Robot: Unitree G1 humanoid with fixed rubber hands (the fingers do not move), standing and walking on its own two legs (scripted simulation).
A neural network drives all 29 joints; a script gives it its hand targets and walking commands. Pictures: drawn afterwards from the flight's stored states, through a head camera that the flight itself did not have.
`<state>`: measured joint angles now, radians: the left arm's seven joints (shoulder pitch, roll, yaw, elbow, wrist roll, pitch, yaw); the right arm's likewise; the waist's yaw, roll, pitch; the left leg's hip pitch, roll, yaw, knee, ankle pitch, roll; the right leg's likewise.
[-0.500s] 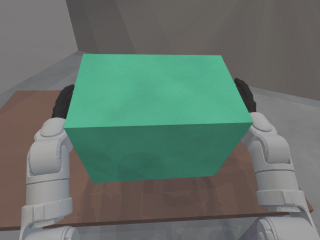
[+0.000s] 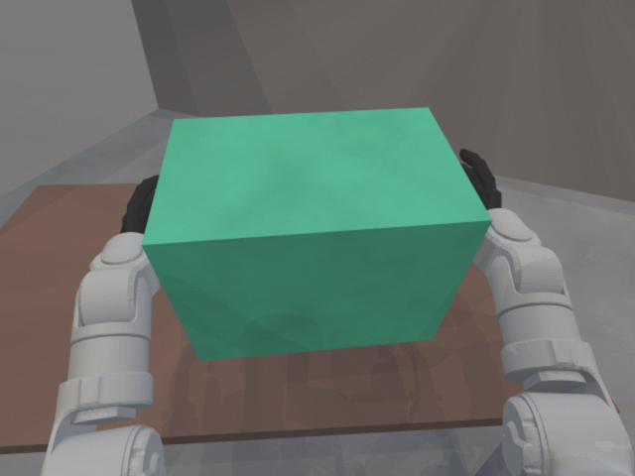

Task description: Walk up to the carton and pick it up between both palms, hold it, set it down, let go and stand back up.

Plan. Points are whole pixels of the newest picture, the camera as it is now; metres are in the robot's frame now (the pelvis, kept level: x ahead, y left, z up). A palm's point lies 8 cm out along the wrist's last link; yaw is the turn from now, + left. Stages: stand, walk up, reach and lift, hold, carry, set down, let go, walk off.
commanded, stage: hold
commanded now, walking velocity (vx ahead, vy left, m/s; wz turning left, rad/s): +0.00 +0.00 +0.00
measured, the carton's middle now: (312, 236) +0.40 -0.01 +0.15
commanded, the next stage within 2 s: none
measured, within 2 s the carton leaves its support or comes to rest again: neither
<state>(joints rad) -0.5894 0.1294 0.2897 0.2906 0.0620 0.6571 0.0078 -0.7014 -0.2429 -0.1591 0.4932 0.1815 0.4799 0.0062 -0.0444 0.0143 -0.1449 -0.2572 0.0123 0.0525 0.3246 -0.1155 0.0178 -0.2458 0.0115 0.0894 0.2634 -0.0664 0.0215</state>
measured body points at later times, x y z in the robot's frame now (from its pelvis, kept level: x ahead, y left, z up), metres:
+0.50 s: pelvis +0.02 +0.00 +0.00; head +0.00 +0.01 +0.45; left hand +0.39 +0.20 +0.18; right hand +0.39 -0.21 +0.19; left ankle +0.03 +0.11 -0.75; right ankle +0.04 -0.14 -0.75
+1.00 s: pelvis -0.01 +0.00 +0.00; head -0.05 +0.00 +0.45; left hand +0.38 +0.19 +0.18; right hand +0.38 -0.21 +0.21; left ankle +0.03 +0.11 -0.75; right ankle +0.04 -0.14 -0.75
